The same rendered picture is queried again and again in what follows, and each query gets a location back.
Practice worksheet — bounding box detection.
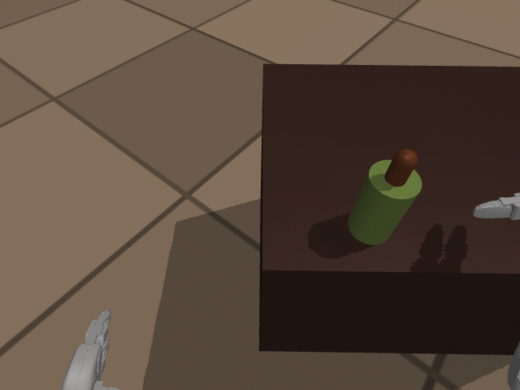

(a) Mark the left robot hand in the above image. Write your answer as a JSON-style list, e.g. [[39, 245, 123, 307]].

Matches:
[[61, 309, 121, 390]]

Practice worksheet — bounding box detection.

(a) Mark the right robot hand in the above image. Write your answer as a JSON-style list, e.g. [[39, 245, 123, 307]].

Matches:
[[473, 193, 520, 220]]

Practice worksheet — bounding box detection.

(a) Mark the bottle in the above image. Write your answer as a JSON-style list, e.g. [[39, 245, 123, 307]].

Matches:
[[348, 149, 423, 245]]

